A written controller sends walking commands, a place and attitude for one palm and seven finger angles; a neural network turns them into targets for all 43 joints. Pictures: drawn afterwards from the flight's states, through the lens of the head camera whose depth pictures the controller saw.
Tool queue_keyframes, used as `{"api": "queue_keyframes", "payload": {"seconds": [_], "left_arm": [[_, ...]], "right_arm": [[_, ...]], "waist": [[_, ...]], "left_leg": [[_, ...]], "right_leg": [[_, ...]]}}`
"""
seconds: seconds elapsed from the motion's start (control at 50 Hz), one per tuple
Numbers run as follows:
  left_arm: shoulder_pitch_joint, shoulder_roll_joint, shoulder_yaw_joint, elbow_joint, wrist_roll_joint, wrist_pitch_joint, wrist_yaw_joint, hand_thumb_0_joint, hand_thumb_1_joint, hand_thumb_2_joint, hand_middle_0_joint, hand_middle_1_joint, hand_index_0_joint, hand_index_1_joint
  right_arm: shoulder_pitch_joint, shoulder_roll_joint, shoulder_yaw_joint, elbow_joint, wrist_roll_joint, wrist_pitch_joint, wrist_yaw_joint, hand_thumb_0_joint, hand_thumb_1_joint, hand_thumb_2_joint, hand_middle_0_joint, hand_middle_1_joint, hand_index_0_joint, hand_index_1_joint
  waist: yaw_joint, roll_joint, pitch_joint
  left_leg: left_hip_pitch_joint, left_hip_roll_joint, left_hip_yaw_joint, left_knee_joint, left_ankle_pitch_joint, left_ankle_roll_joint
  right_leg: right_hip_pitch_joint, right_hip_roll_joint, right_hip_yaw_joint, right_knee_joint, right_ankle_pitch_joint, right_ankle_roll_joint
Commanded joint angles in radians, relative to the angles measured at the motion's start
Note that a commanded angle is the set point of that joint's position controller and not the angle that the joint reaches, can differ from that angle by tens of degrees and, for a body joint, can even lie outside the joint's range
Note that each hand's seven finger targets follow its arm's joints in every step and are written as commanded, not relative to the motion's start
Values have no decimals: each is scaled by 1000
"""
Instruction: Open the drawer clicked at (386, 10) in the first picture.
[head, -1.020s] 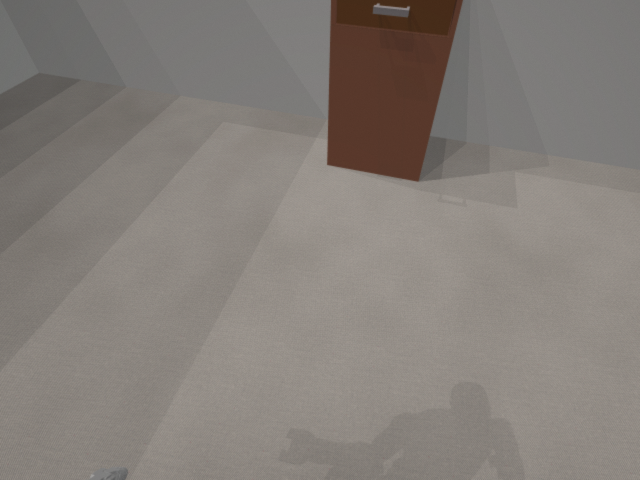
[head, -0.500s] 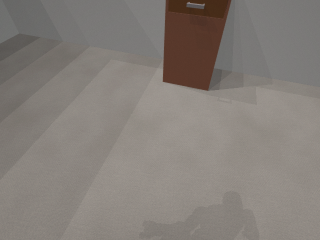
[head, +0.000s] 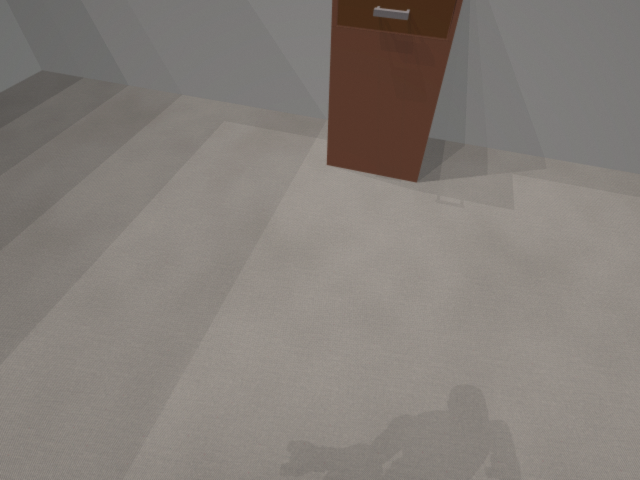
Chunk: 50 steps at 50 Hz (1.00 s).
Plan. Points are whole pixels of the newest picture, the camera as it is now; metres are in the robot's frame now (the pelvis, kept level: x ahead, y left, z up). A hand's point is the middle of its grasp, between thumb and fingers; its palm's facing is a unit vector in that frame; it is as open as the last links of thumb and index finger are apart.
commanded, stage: look at it before walking up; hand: left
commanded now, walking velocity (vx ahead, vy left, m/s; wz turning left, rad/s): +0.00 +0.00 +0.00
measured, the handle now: (392, 11) +1.67 -0.17 +0.00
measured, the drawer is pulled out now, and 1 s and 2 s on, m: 0.00 0.00 0.00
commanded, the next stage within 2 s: walk to a spot facing it in 0.42 s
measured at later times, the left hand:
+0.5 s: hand out of the picture +0.08 +0.25 -0.16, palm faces -0.02 -0.94 -0.33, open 7.4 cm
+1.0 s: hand out of the picture +0.06 +0.15 -0.19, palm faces +0.01 -0.98 -0.19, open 7.3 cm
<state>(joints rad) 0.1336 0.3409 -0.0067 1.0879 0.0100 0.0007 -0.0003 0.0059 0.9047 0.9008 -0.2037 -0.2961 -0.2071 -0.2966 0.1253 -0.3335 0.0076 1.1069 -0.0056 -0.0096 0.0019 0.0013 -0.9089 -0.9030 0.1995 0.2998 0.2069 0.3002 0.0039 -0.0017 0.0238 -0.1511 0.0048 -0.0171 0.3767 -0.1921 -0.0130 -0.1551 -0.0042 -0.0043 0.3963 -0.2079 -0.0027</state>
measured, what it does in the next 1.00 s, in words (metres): walks ahead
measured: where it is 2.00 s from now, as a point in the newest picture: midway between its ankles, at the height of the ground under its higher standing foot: (345, 386)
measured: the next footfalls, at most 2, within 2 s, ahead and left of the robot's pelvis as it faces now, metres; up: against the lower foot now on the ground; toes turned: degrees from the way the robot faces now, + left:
left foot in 1.24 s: +0.38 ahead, +0.10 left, +0.00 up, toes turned +1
right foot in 1.70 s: +0.50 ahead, -0.18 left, +0.00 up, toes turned -22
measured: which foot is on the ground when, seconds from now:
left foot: down 0.00-0.90, up 0.92-1.00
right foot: down 0.00-1.00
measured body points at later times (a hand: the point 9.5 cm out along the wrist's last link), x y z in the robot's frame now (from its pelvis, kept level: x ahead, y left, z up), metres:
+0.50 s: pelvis +0.01 +0.00 +0.00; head +0.01 +0.00 +0.45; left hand +0.08 +0.30 -0.13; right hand +0.09 -0.29 -0.13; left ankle +0.01 +0.13 -0.74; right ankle +0.01 -0.12 -0.74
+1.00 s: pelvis +0.11 -0.02 -0.02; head +0.12 -0.02 +0.43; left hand +0.06 +0.20 -0.17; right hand +0.06 -0.24 -0.18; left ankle +0.05 +0.10 -0.68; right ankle +0.01 -0.11 -0.74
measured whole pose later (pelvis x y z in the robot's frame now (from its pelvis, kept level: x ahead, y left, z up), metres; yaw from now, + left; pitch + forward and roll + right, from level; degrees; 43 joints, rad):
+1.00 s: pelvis +0.11 -0.02 -0.02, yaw -4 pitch +0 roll +0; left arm 0.43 0.15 0.02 1.09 0.03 -0.07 0.01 0.00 0.91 0.90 -0.20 -0.30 -0.21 -0.30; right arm 0.35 -0.17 -0.02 1.16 -0.02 0.00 0.00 0.00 -0.91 -0.90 0.20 0.30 0.20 0.30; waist 0.04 0.01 0.01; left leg -0.38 0.07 0.07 1.08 -0.48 -0.01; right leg -0.10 0.03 -0.02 0.53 -0.43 -0.05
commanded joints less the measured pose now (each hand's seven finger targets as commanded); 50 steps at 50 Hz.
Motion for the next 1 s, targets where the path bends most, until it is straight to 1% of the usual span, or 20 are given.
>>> {"api": "queue_keyframes", "payload": {"seconds": [0.0,0.28,0.5,0.54,0.58,0.62,0.68,0.72,0.76,0.78,0.8,0.82,0.84,0.86,0.88,0.9,0.92,0.94,0.96,0.98], "left_arm": [[-38,203,43,-68,2,-24,9,0,900,900,-200,-300,-200,-300],[-25,203,41,-62,1,-28,10,0,900,900,-200,-300,-200,-300],[-28,205,41,-60,1,-27,10,0,900,900,-200,-300,-200,-300],[45,78,13,-27,1,-7,14,0,900,900,-200,-300,-200,-300],[80,79,19,-25,8,5,6,0,900,900,-200,-300,-200,-300],[100,82,30,-36,12,10,-5,0,900,900,-200,-300,-200,-300],[138,59,40,-53,14,3,-13,0,900,900,-200,-300,-200,-300],[166,31,44,-63,14,-9,-17,0,900,900,-200,-300,-200,-300],[169,-6,45,-77,13,-20,-19,0,900,900,-200,-300,-200,-300],[161,-31,44,-90,13,-28,-19,0,900,900,-200,-300,-200,-300],[155,-47,44,-96,13,-35,-18,0,900,900,-200,-300,-200,-300],[176,-58,45,-88,12,-41,-18,0,900,900,-200,-300,-200,-300],[249,-65,53,-63,13,-46,-17,0,900,900,-200,-300,-200,-300],[372,-22,68,-20,15,-53,-11,0,900,900,-200,-300,-200,-300],[547,61,93,37,17,-65,7,0,900,900,-200,-300,-200,-300],[626,52,86,70,10,-71,21,0,900,900,-200,-300,-200,-300],[604,12,78,68,16,-69,30,0,900,900,-200,-300,-200,-300],[571,-6,70,56,20,-68,34,0,900,900,-200,-300,-200,-300],[529,-26,67,44,20,-68,36,0,900,900,-200,-300,-200,-300],[496,-41,63,36,25,-72,36,0,900,900,-200,-300,-200,-300]], "right_arm": [[-47,-210,-42,-62,-3,-24,-13,0,-900,-900,200,300,200,300],[-56,-209,-41,-59,-2,-24,-14,0,-900,-900,200,300,200,300],[-61,-213,-39,-60,-2,-24,-15,0,-900,-900,200,300,200,300],[9,-81,-8,-29,-10,-6,-10,0,-900,-900,200,300,200,300],[42,-79,-13,-27,-17,4,-7,0,-900,-900,200,300,200,300],[59,-85,-22,-35,-21,4,-4,0,-900,-900,200,300,200,300],[101,-83,-32,-47,-20,-7,-6,0,-900,-900,200,300,200,300],[141,-84,-41,-46,-17,-18,-9,0,-900,-900,200,300,200,300],[195,-99,-54,-42,-13,-28,-13,0,-900,-900,200,300,200,300],[228,-93,-61,-37,-12,-34,-17,0,-900,-900,200,300,200,300],[246,-80,-63,-30,-11,-38,-19,0,-900,-900,200,300,200,300],[246,-65,-62,-26,-11,-39,-20,0,-900,-900,200,300,200,300],[222,-49,-58,-28,-12,-40,-22,0,-900,-900,200,300,200,300],[172,-9,-52,-51,-6,-46,-19,0,-900,-900,200,300,200,300],[61,58,-38,-114,-3,-62,-12,0,-900,-900,200,300,200,300],[-28,30,-42,-145,-13,-66,-13,0,-900,-900,200,300,200,300],[-46,47,-47,-145,-13,-67,-12,0,-900,-900,200,300,200,300],[-48,65,-50,-141,-13,-65,-8,0,-900,-900,200,300,200,300],[-47,79,-52,-133,-13,-59,-1,0,-900,-900,200,300,200,300],[-35,94,-53,-134,-15,-51,5,0,-900,-900,200,300,200,300]], "waist": [[-1,-11,-37],[0,5,-57],[2,4,-47],[0,-9,-68],[3,-28,2],[4,-18,80],[-2,17,121],[-7,65,104],[-18,148,99],[-25,172,105],[-25,169,106],[-11,144,104],[28,102,86],[79,-53,44],[142,-344,36],[160,-272,55],[142,-118,76],[118,-39,76],[95,-15,99],[68,-62,104]], "left_leg": [[-9,106,-97,-60,71,42],[20,113,-89,-53,134,40],[22,113,-90,-64,136,39],[30,104,-57,-42,13,18],[-35,89,-45,-30,-213,22],[-105,87,-48,-30,-349,30],[-122,115,-79,-22,-402,59],[-76,161,-123,-30,-380,90],[-2,243,-212,-69,-323,140],[48,281,-238,-73,-232,164],[75,293,-230,-47,-104,176],[46,284,-180,9,-3,165],[-61,235,-90,122,38,126],[-265,140,43,360,81,68],[-550,24,184,649,-219,12],[-652,52,90,773,-371,13],[-707,86,61,822,-335,10],[-716,107,54,820,-304,10],[-697,122,64,797,-270,7],[-672,122,77,757,-242,-1]], "right_leg": [[-10,-116,109,-86,23,-28],[12,-121,101,-80,113,-29],[17,-120,99,-87,114,-27],[14,-111,98,-85,-42,-11],[-49,-97,132,-94,-265,-26],[-107,-83,152,-80,-374,-44],[-160,-53,144,-2,-371,-63],[-197,-24,110,93,-301,-63],[-268,15,28,238,-217,-49],[-314,20,-14,274,-198,-39],[-320,13,-31,266,-215,-34],[-259,3,-42,214,-210,-34],[-94,-6,-25,127,-139,-51],[145,-91,132,27,-33,-99],[349,-314,468,-103,268,-188],[372,-370,545,-77,540,-245],[392,-362,474,-45,565,-276],[374,-340,416,-44,472,-258],[316,-320,366,-71,376,-241],[265,-295,316,-98,342,-218]]}}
